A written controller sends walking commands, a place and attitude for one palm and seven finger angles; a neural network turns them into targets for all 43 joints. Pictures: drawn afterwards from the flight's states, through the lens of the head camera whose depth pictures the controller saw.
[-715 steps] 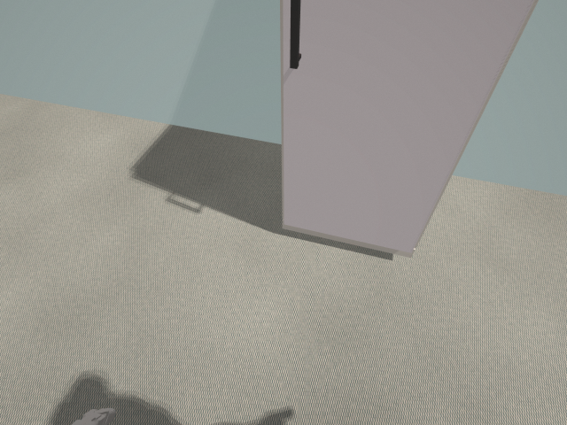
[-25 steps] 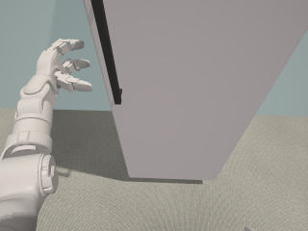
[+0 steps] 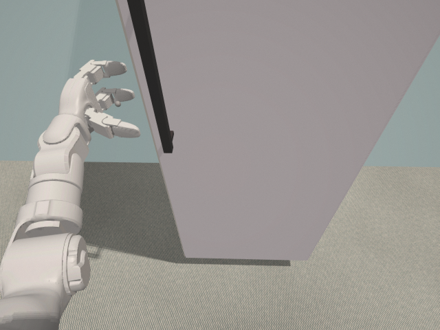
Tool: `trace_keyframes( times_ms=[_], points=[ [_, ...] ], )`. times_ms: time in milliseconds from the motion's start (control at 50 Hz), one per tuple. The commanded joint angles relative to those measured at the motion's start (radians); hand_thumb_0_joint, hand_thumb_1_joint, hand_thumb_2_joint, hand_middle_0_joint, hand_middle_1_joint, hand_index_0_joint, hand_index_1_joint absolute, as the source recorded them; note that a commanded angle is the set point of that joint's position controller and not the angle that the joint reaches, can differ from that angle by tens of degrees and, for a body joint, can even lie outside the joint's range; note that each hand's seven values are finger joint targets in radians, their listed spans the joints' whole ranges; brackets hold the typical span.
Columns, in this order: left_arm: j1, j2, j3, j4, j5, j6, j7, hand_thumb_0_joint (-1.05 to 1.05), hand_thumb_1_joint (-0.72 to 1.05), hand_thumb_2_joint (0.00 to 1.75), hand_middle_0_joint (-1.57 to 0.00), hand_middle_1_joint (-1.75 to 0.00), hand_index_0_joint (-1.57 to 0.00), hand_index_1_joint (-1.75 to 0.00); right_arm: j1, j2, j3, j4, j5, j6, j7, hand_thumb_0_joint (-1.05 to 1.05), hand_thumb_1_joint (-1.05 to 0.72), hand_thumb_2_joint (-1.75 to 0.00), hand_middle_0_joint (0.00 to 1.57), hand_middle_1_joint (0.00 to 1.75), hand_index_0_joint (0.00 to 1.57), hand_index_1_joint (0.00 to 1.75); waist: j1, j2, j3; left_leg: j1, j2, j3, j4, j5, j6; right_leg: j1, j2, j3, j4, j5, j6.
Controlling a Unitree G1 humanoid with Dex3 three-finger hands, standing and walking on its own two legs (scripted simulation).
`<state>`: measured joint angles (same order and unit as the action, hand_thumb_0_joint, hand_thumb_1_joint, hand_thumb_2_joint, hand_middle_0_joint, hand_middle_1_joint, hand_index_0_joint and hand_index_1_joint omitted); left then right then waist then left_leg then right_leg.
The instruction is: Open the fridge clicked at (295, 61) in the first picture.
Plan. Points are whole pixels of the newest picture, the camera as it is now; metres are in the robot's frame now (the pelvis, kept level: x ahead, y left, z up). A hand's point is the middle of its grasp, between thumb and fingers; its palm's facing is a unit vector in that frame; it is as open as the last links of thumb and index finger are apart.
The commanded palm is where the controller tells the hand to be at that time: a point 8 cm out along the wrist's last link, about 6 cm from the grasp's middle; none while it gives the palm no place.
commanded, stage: move the hooked fingers beside the handle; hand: left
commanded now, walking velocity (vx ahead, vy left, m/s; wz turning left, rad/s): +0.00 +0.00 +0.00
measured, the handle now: (157, 82) +0.51 +0.12 +0.21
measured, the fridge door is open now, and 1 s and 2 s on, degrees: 0 0 0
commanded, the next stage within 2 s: feel for the door with the fingertips in 0.38 s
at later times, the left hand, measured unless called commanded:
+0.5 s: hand (118, 101) +0.45 +0.18 +0.20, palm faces +0.01 -1.00 -0.01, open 14.0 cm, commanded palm +0.43 +0.23 +0.20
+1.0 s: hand (138, 100) +0.45 +0.15 +0.21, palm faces +0.00 -1.00 +0.00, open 14.0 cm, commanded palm +0.43 +0.21 +0.20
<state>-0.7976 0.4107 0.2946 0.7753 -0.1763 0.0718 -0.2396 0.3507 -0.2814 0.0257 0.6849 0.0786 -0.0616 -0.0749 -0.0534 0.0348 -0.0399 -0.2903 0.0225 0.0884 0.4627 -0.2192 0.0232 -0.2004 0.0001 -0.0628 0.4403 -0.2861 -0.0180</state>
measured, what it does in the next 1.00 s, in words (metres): stands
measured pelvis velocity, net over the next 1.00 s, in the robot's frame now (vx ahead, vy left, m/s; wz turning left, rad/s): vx -0.01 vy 0.00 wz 0.00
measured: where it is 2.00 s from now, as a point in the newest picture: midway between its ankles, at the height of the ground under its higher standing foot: outside the picture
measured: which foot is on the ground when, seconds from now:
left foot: down 0.00-1.00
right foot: down 0.00-1.00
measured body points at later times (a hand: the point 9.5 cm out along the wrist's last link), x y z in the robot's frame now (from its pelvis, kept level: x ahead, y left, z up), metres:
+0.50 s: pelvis -0.01 -0.01 +0.00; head +0.01 -0.02 +0.45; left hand +0.44 +0.24 +0.21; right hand +0.05 -0.28 -0.12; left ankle +0.01 +0.10 -0.74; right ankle -0.04 -0.11 -0.74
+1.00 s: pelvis -0.01 +0.00 +0.00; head +0.00 -0.01 +0.45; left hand +0.45 +0.20 +0.21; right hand +0.09 -0.26 -0.11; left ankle +0.01 +0.10 -0.74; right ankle -0.04 -0.11 -0.74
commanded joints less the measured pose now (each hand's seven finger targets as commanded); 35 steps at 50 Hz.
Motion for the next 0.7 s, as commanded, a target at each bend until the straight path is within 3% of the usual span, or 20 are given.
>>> trace_keyframes(
  times_ms=[0, 80, 120, 180, 260, 280, 300, 360, 380, 420, 460, 480, 500, 560, 580, 600, 620, 680],
  points=[
    [-0.54, 0.224, 0.026, -0.181, -0.016, -0.043, 0.023, 0.0, -0.5, 0.3, -0.3, -1.2, -0.3, -1.2, -0.042, -0.14, -0.046, -0.112, 0.003, -0.035, -0.015, 0.0, -0.9, -0.9, 0.2, 0.3, 0.2, 0.3, -0.005, -0.019, -0.251, 0.257, -0.005, -0.082, -0.01, 0.25, 0.031, -0.065, 0.019, 0.029, -0.053, 0.332, -0.003],
    [-0.619, 0.26, 0.035, -0.096, -0.002, -0.067, 0.037, 0.0, -0.5, 0.3, -0.3, -1.2, -0.3, -1.2, -0.033, -0.141, -0.041, -0.102, -0.001, -0.031, -0.025, 0.0, -0.9, -0.9, 0.2, 0.3, 0.2, 0.3, -0.018, -0.056, -0.246, 0.226, -0.009, -0.084, -0.01, 0.191, 0.035, -0.065, 0.01, 0.037, -0.058, 0.286, 0.0],
    [-0.684, 0.233, 0.005, -0.12, 0.005, -0.097, 0.033, 0.0, -0.5, 0.3, -0.3, -1.2, -0.3, -1.2, -0.043, -0.135, -0.038, -0.108, -0.001, -0.04, -0.022, 0.0, -0.9, -0.9, 0.2, 0.3, 0.2, 0.3, -0.021, 0.024, -0.305, 0.27, -0.013, -0.087, -0.001, 0.22, 0.03, -0.071, 0.009, 0.045, -0.045, 0.316, -0.003],
    [-0.67, 0.247, 0.015, -0.039, -0.001, -0.127, 0.023, 0.0, -0.5, 0.3, -0.3, -1.2, -0.3, -1.2, -0.027, -0.14, -0.036, -0.098, -0.003, -0.041, -0.024, 0.0, -0.9, -0.9, 0.2, 0.3, 0.2, 0.3, -0.024, -0.03, -0.293, 0.246, -0.013, -0.091, 0.001, 0.207, 0.031, -0.06, 0.009, 0.04, -0.044, 0.308, -0.002],
    [-0.656, 0.231, 0.006, 0.027, -0.002, -0.131, 0.005, 0.0, -0.5, 0.3, -0.3, -1.2, -0.3, -1.2, -0.023, -0.143, -0.036, -0.096, -0.001, -0.047, -0.021, 0.0, -0.9, -0.9, 0.2, 0.3, 0.2, 0.3, -0.019, -0.031, -0.278, 0.222, -0.016, -0.089, 0.001, 0.185, 0.029, -0.075, 0.009, 0.043, -0.041, 0.306, -0.001],
    [-0.631, 0.26, 0.028, 0.048, -0.003, -0.135, 0.005, 0.0, -0.5, 0.3, -0.3, -1.2, -0.3, -1.2, -0.015, -0.148, -0.039, -0.095, -0.003, -0.043, -0.023, 0.0, -0.9, -0.9, 0.2, 0.3, 0.2, 0.3, -0.016, -0.071, -0.281, 0.203, -0.015, -0.087, 0.003, 0.193, 0.033, -0.049, 0.006, 0.039, -0.039, 0.316, 0.0],
    [-0.629, 0.245, 0.016, 0.045, -0.005, -0.132, 0.0, 0.0, -0.5, 0.3, -0.3, -1.2, -0.3, -1.2, -0.026, -0.148, -0.037, -0.103, 0.001, -0.043, -0.021, 0.0, -0.9, -0.9, 0.2, 0.3, 0.2, 0.3, -0.015, -0.056, -0.274, 0.194, -0.018, -0.08, 0.001, 0.176, 0.034, -0.058, 0.006, 0.047, -0.04, 0.314, 0.004],
    [-0.647, 0.32, 0.065, 0.032, 0.003, -0.144, -0.005, 0.0, -0.5, 0.3, -0.3, -1.2, -0.3, -1.2, -0.01, -0.151, -0.04, -0.102, -0.002, -0.043, -0.023, 0.0, -0.9, -0.9, 0.2, 0.3, 0.2, 0.3, -0.003, -0.037, -0.301, 0.18, -0.02, -0.078, 0.002, 0.181, 0.034, -0.03, 0.004, 0.053, -0.037, 0.328, 0.004],
    [-0.634, 0.335, 0.071, 0.019, 0.001, -0.156, -0.005, 0.0, -0.5, 0.3, -0.3, -1.2, -0.3, -1.2, -0.007, -0.153, -0.041, -0.106, -0.001, -0.039, -0.025, 0.0, -0.9, -0.9, 0.2, 0.3, 0.2, 0.3, -0.005, -0.059, -0.31, 0.18, -0.019, -0.077, 0.004, 0.195, 0.038, -0.012, 0.002, 0.049, -0.036, 0.335, 0.004],
    [-0.672, 0.317, 0.057, -0.042, 0.002, -0.171, -0.011, 0.0, -0.5, 0.3, -0.3, -1.2, -0.3, -1.2, -0.012, -0.148, -0.043, -0.106, -0.001, -0.046, -0.024, 0.0, -0.9, -0.9, 0.2, 0.3, 0.2, 0.3, -0.009, 0.015, -0.34, 0.227, -0.017, -0.078, 0.009, 0.223, 0.035, -0.028, 0.008, 0.053, -0.033, 0.357, 0.002],
    [-0.65, 0.284, 0.04, -0.065, -0.007, -0.174, -0.019, 0.0, -0.5, 0.3, -0.3, -1.2, -0.3, -1.2, -0.009, -0.149, -0.045, -0.105, 0.0, -0.051, -0.022, 0.0, -0.9, -0.9, 0.2, 0.3, 0.2, 0.3, -0.009, 0.016, -0.337, 0.25, -0.013, -0.086, 0.004, 0.227, 0.031, -0.045, 0.014, 0.044, -0.036, 0.339, -0.001],
    [-0.635, 0.251, 0.018, -0.063, -0.02, -0.17, -0.022, 0.0, -0.5, 0.3, -0.3, -1.2, -0.3, -1.2, -0.004, -0.149, -0.048, -0.104, 0.0, -0.052, -0.023, 0.0, -0.9, -0.9, 0.2, 0.3, 0.2, 0.3, -0.017, -0.019, -0.331, 0.249, -0.012, -0.08, 0.008, 0.24, 0.036, -0.037, 0.014, 0.039, -0.04, 0.346, 0.001],
    [-0.623, 0.258, 0.031, -0.065, -0.026, -0.16, -0.024, 0.0, -0.5, 0.3, -0.3, -1.2, -0.3, -1.2, -0.008, -0.152, -0.047, -0.101, 0.001, -0.055, -0.022, 0.0, -0.9, -0.9, 0.2, 0.3, 0.2, 0.3, -0.009, -0.02, -0.318, 0.246, -0.01, -0.085, 0.003, 0.229, 0.035, -0.049, 0.019, 0.041, -0.041, 0.343, 0.001],
    [-0.651, 0.222, 0.003, -0.093, -0.024, -0.132, -0.018, 0.0, -0.5, 0.3, -0.3, -1.2, -0.3, -1.2, -0.002, -0.151, -0.05, -0.09, 0.0, -0.058, -0.019, 0.0, -0.9, -0.9, 0.2, 0.3, 0.2, 0.3, -0.018, 0.012, -0.305, 0.254, -0.011, -0.087, -0.001, 0.222, 0.031, -0.076, 0.02, 0.036, -0.045, 0.324, 0.0],
    [-0.614, 0.213, 0.006, -0.094, -0.026, -0.125, -0.009, 0.0, -0.5, 0.3, -0.3, -1.2, -0.3, -1.2, 0.0, -0.148, -0.053, -0.095, -0.001, -0.059, -0.017, 0.0, -0.9, -0.9, 0.2, 0.3, 0.2, 0.3, -0.008, 0.001, -0.309, 0.252, -0.011, -0.081, 0.006, 0.24, 0.034, -0.064, 0.019, 0.031, -0.044, 0.327, -0.002],
    [-0.611, 0.244, 0.034, -0.112, -0.02, -0.119, 0.002, 0.0, -0.5, 0.3, -0.3, -1.2, -0.3, -1.2, -0.002, -0.152, -0.053, -0.092, -0.003, -0.058, -0.014, 0.0, -0.9, -0.9, 0.2, 0.3, 0.2, 0.3, -0.002, 0.021, -0.321, 0.262, -0.01, -0.086, 0.004, 0.247, 0.03, -0.068, 0.021, 0.034, -0.041, 0.334, -0.003],
    [-0.624, 0.208, 0.005, -0.132, -0.02, -0.114, 0.008, 0.0, -0.5, 0.3, -0.3, -1.2, -0.3, -1.2, -0.005, -0.147, -0.052, -0.093, -0.002, -0.059, -0.011, 0.0, -0.9, -0.9, 0.2, 0.3, 0.2, 0.3, -0.008, 0.033, -0.327, 0.273, -0.011, -0.085, 0.004, 0.253, 0.029, -0.072, 0.021, 0.034, -0.041, 0.337, -0.003],
    [-0.581, 0.198, 0.018, -0.136, -0.019, -0.103, 0.037, 0.0, -0.5, 0.3, -0.3, -1.2, -0.3, -1.2, -0.003, -0.143, -0.055, -0.097, -0.006, -0.058, -0.006, 0.0, -0.9, -0.9, 0.2, 0.3, 0.2, 0.3, 0.002, -0.035, -0.319, 0.256, -0.009, -0.085, 0.004, 0.268, 0.031, -0.05, 0.023, 0.025, -0.039, 0.341, -0.003]
  ],
)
